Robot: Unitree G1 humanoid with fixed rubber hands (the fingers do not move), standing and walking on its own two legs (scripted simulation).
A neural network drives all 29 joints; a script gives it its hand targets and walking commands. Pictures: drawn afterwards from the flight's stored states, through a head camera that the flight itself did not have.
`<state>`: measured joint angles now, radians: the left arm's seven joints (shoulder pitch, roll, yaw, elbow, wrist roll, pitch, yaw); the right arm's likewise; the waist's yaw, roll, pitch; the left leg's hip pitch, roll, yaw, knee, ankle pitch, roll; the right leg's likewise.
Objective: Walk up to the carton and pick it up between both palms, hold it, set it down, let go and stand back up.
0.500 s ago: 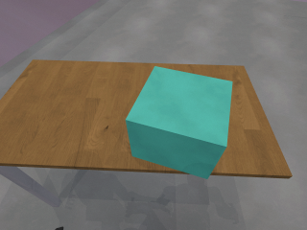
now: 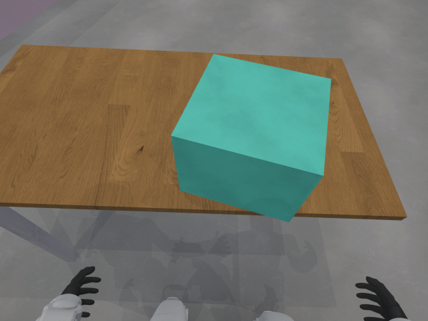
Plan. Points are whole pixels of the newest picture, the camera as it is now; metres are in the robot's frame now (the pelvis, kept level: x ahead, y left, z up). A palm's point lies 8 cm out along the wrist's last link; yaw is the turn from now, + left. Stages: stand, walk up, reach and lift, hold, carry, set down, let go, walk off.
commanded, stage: reach and lift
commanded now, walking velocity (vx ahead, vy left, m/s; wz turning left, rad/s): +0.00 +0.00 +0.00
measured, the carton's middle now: (251, 138) +0.47 -0.04 +0.03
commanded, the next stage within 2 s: none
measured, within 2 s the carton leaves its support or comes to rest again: neither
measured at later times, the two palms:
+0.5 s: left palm (71, 297) +0.16 +0.28 -0.05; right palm out of the picture +0.14 -0.26 -0.04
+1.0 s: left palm (87, 268) +0.20 +0.25 -0.02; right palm (374, 302) +0.17 -0.23 -0.01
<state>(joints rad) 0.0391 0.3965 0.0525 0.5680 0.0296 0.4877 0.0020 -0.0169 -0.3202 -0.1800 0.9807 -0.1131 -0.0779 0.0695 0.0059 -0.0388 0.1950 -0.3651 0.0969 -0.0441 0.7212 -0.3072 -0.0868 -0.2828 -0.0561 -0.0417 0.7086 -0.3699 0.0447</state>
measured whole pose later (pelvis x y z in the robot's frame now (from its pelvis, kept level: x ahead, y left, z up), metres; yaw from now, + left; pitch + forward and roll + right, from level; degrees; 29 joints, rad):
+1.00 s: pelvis +0.04 +0.02 +0.03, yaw -5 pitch -6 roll +0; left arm 0.31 0.25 0.04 0.22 -0.09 0.24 0.00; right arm 0.34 -0.16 -0.09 0.33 0.03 -0.03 -0.02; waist 0.03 -0.03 0.11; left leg -0.03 0.07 0.07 0.32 -0.18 -0.05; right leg 0.00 -0.07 0.05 0.30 -0.20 0.08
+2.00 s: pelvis +0.02 +0.03 +0.03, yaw -4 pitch -4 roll +0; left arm 0.19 0.37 -0.06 0.07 -0.33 0.10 0.00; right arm 0.24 -0.12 -0.08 0.02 0.19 0.11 -0.14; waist 0.04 -0.01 0.09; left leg -0.11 0.05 0.03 0.37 -0.18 -0.03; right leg -0.05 -0.07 0.07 0.33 -0.20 0.05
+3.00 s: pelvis +0.02 +0.03 +0.03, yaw -4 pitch +3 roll -1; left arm -0.55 0.35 0.00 0.46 -0.28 0.40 0.01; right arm -0.46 -0.27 -0.11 0.49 0.29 0.23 -0.13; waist -0.06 -0.03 -0.02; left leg -0.29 0.06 0.03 0.40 -0.16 -0.03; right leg -0.22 -0.06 0.08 0.32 -0.16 0.08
